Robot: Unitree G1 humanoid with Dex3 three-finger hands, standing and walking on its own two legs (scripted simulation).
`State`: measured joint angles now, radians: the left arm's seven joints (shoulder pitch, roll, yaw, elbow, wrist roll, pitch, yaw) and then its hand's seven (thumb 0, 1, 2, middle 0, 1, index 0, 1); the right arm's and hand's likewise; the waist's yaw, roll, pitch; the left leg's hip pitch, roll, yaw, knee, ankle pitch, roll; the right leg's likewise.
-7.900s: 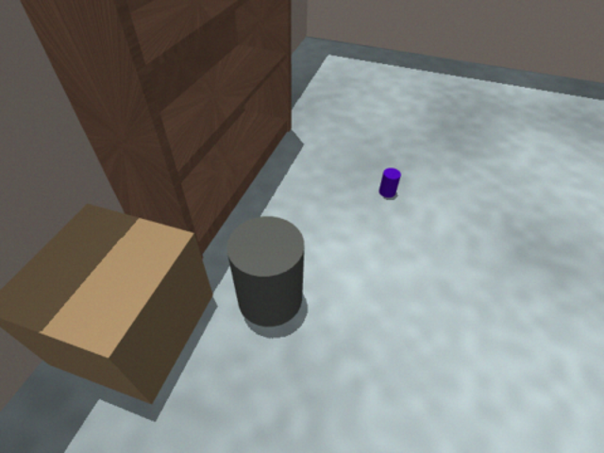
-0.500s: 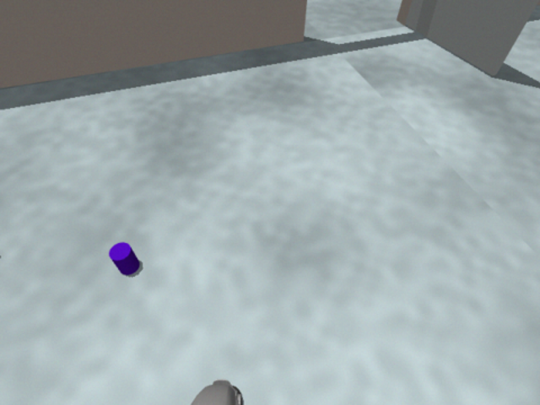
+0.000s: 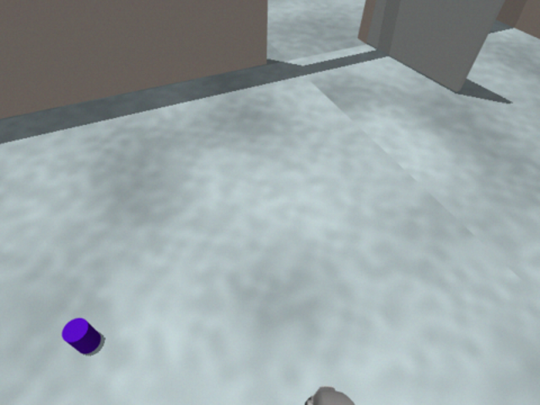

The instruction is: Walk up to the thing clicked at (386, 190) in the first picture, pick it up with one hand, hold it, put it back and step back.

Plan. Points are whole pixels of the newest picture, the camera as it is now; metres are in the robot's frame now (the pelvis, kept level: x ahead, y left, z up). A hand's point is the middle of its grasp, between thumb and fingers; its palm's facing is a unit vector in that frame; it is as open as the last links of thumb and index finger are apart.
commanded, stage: walk up
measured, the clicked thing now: (82, 336) +0.48 +0.63 -0.71
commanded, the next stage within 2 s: none
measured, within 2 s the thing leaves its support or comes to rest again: neither
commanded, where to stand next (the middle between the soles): +0.50 +0.04 m, yaw +0 degrees
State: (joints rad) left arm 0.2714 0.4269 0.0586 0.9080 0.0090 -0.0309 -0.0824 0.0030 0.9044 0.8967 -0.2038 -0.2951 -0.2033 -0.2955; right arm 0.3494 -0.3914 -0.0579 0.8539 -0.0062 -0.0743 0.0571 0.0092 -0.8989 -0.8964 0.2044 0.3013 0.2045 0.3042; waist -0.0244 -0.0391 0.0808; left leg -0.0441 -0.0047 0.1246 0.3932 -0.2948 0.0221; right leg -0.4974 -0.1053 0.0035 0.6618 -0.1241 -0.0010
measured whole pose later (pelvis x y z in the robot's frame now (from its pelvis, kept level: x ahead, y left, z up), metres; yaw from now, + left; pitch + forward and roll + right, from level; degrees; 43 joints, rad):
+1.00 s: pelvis +0.31 +0.04 +0.00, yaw +0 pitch -4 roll +0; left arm 0.33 0.43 0.06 0.92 0.01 -0.03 -0.06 0.00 0.90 0.90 -0.20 -0.30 -0.20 -0.30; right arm 0.34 -0.38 -0.05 0.84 -0.01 -0.07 0.05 0.01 -0.90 -0.90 0.21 0.30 0.21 0.30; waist -0.01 -0.04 0.08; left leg -0.11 -0.01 0.12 0.40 -0.23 0.05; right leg -0.49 -0.09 0.04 0.79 -0.20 0.01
